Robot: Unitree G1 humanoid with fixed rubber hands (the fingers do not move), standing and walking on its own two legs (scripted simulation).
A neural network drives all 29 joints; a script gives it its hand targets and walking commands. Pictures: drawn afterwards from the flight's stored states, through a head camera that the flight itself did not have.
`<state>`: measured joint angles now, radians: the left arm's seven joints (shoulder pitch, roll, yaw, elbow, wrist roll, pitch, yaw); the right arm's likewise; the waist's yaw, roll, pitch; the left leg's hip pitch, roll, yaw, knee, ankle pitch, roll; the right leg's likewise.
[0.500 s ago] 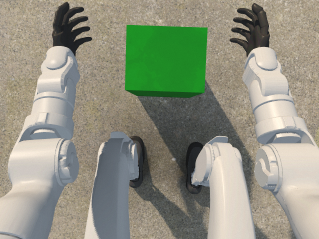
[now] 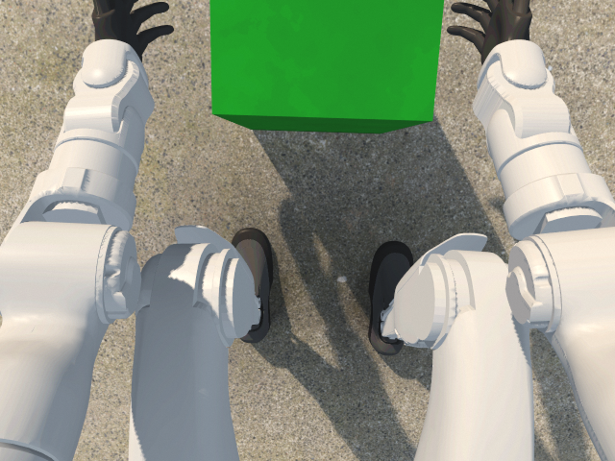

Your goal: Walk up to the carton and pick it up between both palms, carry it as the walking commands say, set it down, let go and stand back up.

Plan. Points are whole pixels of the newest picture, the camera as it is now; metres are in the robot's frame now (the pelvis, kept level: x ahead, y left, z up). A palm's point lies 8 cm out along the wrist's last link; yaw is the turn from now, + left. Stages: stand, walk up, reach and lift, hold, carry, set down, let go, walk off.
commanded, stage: reach and lift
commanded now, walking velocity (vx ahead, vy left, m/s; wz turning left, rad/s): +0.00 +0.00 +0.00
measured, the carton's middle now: (320, 57) +0.52 +0.02 -0.26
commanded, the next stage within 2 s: none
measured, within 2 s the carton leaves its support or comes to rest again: leaves its support in 1.68 s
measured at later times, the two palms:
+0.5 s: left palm (138, 47) +0.51 +0.22 -0.19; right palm (494, 46) +0.52 -0.16 -0.19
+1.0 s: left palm (176, 36) +0.52 +0.18 -0.19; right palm (467, 40) +0.53 -0.13 -0.19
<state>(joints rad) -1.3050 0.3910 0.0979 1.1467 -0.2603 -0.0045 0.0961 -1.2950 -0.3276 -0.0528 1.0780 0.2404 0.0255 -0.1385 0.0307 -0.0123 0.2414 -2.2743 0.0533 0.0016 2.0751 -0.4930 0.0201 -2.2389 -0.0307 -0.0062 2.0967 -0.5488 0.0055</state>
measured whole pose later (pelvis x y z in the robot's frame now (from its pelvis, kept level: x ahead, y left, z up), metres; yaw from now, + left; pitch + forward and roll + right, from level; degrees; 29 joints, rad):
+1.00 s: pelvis +0.00 +0.00 -0.01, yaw +0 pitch +38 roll -1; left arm -1.42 0.31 0.00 1.23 -0.28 -0.05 0.14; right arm -1.39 -0.28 0.03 1.16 0.29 -0.04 -0.19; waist 0.03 -0.02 0.31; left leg -2.28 0.05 0.00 2.10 -0.49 0.02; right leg -2.25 -0.02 0.00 2.13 -0.55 0.01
